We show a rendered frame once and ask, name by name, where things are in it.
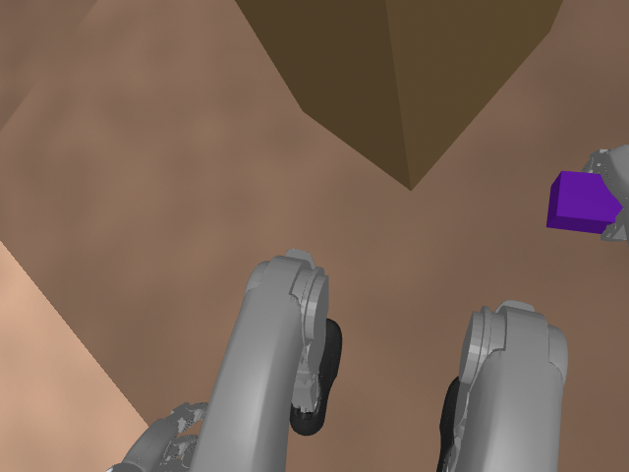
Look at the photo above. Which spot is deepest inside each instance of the right robot foot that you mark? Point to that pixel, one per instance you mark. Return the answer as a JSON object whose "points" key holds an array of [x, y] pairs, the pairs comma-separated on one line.
{"points": [[447, 424]]}

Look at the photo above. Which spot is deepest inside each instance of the right robot hand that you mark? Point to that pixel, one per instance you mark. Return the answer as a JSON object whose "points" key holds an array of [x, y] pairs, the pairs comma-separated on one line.
{"points": [[613, 166]]}

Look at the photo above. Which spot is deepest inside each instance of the left robot hand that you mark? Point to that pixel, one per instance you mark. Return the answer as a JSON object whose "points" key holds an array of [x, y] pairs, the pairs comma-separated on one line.
{"points": [[157, 448]]}

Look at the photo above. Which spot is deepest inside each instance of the left robot foot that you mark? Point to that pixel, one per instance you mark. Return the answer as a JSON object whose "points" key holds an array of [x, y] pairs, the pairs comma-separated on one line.
{"points": [[307, 424]]}

